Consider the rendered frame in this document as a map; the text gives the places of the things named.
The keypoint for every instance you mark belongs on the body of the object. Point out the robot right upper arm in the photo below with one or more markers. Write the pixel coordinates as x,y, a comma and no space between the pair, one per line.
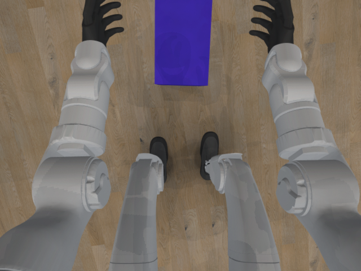
324,196

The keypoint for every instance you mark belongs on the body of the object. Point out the left robot forearm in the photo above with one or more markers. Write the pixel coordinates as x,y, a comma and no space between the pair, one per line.
85,106

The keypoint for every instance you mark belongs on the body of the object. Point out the right robot forearm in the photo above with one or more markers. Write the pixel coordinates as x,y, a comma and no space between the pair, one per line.
295,109

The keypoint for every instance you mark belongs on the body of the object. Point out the left robot hand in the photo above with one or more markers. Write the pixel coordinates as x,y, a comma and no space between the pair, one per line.
94,25

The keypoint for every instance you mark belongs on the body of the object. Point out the left robot thigh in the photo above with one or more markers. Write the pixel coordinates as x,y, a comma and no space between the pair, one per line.
135,245

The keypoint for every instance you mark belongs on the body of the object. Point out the carton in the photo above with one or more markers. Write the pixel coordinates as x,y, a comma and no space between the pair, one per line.
182,42

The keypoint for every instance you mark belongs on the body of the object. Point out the left robot foot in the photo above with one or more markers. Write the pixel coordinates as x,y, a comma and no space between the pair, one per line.
158,147

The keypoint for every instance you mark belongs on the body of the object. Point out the right robot hand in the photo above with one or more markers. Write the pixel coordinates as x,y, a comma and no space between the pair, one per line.
281,28

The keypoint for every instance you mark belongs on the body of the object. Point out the robot left upper arm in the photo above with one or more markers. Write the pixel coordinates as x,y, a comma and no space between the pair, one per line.
66,192

